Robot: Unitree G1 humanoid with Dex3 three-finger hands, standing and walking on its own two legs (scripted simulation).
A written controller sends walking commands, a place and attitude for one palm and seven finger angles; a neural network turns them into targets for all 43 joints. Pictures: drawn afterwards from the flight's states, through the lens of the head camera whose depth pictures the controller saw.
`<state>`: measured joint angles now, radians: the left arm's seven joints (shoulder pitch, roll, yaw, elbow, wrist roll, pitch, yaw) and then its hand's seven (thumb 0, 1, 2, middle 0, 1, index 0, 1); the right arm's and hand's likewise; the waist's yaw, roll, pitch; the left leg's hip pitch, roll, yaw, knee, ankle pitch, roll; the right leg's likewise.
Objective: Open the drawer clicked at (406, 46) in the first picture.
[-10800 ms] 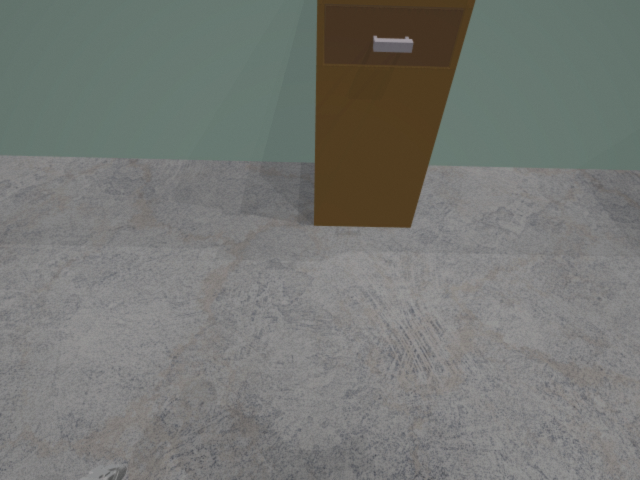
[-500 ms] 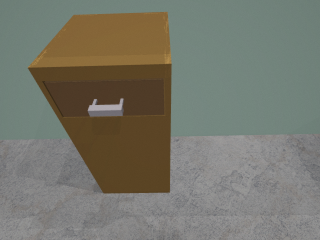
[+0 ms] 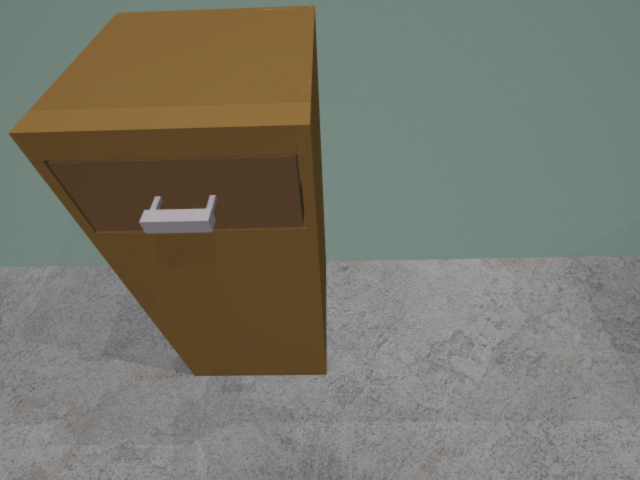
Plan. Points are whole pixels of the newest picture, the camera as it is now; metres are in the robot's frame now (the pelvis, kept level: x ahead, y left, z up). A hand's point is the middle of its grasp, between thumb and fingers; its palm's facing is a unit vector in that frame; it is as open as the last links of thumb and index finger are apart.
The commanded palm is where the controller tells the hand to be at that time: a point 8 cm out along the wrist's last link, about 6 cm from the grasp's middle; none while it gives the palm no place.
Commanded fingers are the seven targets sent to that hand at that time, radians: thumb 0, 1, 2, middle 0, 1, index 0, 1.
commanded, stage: come to a stop and stand still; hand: left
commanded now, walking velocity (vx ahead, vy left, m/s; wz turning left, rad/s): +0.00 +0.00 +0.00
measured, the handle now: (181, 211) +0.50 +0.25 +0.03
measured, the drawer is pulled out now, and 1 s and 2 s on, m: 0.00 0.00 0.00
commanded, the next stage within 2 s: look again from close up in 0.70 s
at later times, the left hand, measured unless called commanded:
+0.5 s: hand out of the picture +0.03 +0.15 -0.17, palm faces +0.04 -0.97 -0.22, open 7.3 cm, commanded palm none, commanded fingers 0.00 0.90 0.90 -0.20 -0.30 -0.20 -0.30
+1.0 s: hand out of the picture +0.03 +0.14 -0.17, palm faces +0.06 -0.98 -0.21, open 7.3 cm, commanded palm none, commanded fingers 0.00 0.90 0.90 -0.20 -0.30 -0.20 -0.30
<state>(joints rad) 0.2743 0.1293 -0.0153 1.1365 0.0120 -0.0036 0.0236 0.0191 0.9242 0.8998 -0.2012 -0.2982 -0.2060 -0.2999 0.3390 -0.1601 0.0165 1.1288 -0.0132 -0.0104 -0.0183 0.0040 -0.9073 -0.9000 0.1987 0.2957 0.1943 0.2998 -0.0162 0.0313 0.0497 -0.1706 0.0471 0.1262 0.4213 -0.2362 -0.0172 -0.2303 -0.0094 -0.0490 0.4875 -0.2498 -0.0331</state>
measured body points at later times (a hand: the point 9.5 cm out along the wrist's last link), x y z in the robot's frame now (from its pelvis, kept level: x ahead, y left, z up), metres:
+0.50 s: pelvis +0.03 -0.03 +0.00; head +0.05 -0.05 +0.45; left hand +0.02 +0.20 -0.15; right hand +0.03 -0.24 -0.17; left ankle -0.01 +0.13 -0.74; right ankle +0.01 -0.09 -0.74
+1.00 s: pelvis +0.05 -0.03 +0.00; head +0.07 -0.04 +0.45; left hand +0.03 +0.19 -0.15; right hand +0.03 -0.24 -0.17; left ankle -0.01 +0.13 -0.74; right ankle +0.01 -0.09 -0.74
